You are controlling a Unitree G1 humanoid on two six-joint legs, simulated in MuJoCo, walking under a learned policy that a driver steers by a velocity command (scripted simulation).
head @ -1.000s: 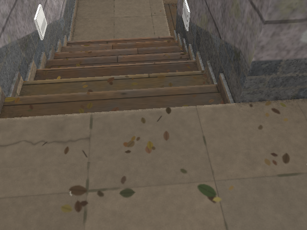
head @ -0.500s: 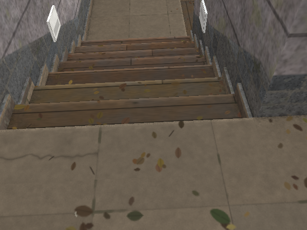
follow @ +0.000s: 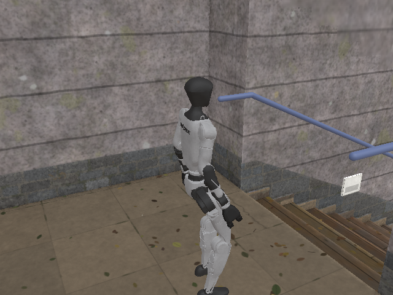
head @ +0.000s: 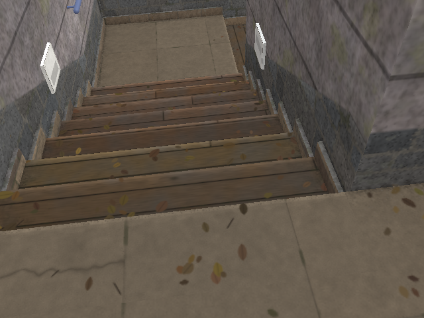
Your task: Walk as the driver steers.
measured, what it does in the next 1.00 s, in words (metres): walks ahead: right foot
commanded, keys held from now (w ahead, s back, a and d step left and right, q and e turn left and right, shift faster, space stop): shift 0.42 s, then w+shift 0.58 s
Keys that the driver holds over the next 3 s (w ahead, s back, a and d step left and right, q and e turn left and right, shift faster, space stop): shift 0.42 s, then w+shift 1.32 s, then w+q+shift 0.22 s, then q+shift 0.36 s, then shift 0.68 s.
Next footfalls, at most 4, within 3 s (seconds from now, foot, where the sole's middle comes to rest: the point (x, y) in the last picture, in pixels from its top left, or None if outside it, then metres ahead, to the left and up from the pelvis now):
0.78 right None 0.19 -0.18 -0.77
1.30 left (217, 278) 0.65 0.04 -0.77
1.74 right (252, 200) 1.01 -0.10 -0.82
2.08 left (200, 166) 1.31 0.12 -0.95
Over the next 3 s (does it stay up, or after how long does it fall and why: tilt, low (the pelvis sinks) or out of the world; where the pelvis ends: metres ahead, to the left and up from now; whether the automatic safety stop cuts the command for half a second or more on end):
stays up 1.77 0.07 -0.49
